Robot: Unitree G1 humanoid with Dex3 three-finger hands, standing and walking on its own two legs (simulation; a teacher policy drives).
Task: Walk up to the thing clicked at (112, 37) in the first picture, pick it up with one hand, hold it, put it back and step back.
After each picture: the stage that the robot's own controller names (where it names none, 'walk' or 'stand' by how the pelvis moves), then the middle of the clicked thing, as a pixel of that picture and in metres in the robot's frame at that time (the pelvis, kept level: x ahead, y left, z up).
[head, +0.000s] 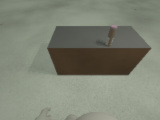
stand; (110, 36) +0.94 -0.17 -0.01
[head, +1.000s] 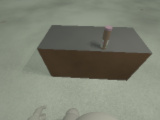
walk; (105, 38) +0.82 -0.08 +0.02
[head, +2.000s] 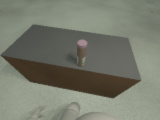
walk; (81, 54) +0.50 +0.15 +0.01
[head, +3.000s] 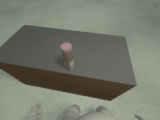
stand; (68, 58) +0.44 +0.20 +0.03
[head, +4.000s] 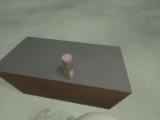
stand; (68, 68) +0.41 +0.20 -0.02
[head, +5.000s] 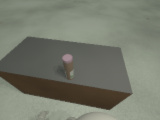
stand; (68, 68) +0.41 +0.20 -0.02
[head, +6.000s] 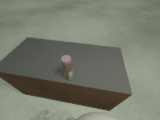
stand; (67, 69) +0.40 +0.20 -0.02
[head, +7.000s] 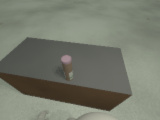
stand; (67, 69) +0.40 +0.20 -0.02
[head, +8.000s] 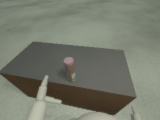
rise first; (70, 71) +0.40 +0.20 -0.01
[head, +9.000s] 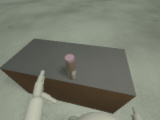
go down; (71, 68) +0.42 +0.20 -0.01
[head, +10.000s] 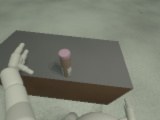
go down; (66, 65) +0.41 +0.18 +0.03
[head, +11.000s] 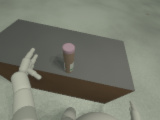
close in; (68, 60) +0.42 +0.18 +0.04
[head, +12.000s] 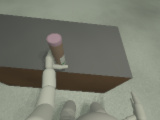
close; (58, 53) +0.43 +0.20 +0.08
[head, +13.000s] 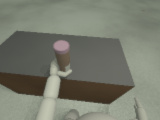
lift; (63, 61) +0.35 +0.17 +0.14
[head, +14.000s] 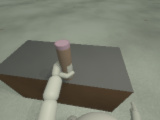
lift; (65, 62) +0.33 +0.17 +0.17
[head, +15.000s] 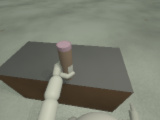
hold; (66, 63) +0.33 +0.17 +0.17
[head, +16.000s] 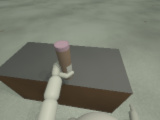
hold; (65, 62) +0.33 +0.17 +0.17
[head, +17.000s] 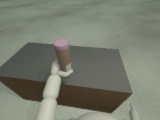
crouch; (64, 61) +0.33 +0.18 +0.18
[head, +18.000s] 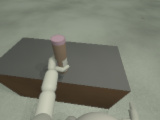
crouch; (60, 57) +0.37 +0.21 +0.16
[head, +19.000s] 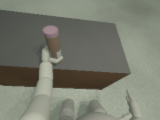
lower; (54, 48) +0.46 +0.21 +0.08
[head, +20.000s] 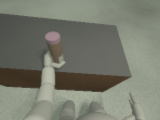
lower; (56, 53) +0.43 +0.20 +0.08
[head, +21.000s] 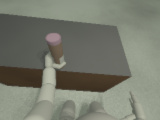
lower; (57, 54) +0.43 +0.20 +0.08
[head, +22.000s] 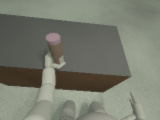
lower; (57, 54) +0.43 +0.20 +0.08
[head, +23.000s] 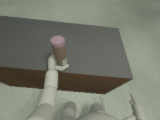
loosen; (60, 56) +0.42 +0.19 +0.07
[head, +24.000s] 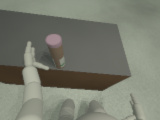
withdraw; (57, 54) +0.42 +0.20 +0.08
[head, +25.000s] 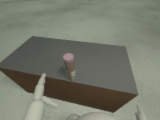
sink last; (70, 68) +0.39 +0.19 +0.02
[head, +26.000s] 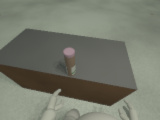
stand; (70, 63) +0.41 +0.18 +0.03
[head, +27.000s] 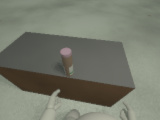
stand; (67, 64) +0.42 +0.19 +0.04
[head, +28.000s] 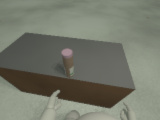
stand; (68, 64) +0.41 +0.19 +0.04
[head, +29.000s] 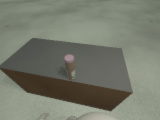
stand; (70, 68) +0.42 +0.19 -0.01
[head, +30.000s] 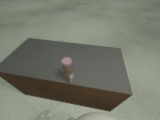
stand; (68, 71) +0.39 +0.19 -0.02
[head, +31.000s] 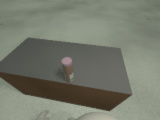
stand; (68, 71) +0.39 +0.19 -0.02
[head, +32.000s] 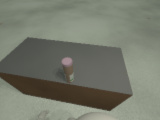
walk; (68, 71) +0.38 +0.19 -0.02
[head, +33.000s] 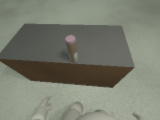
walk; (72, 50) +0.52 +0.19 +0.01
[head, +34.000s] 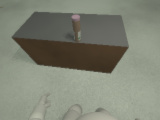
walk; (76, 29) +0.77 +0.20 +0.01
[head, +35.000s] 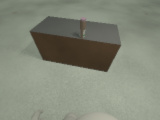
stand; (82, 28) +1.03 +0.18 +0.00
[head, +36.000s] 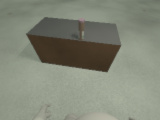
stand; (81, 30) +0.98 +0.19 -0.01
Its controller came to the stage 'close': yes
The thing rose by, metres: 0.21
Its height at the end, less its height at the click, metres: +0.00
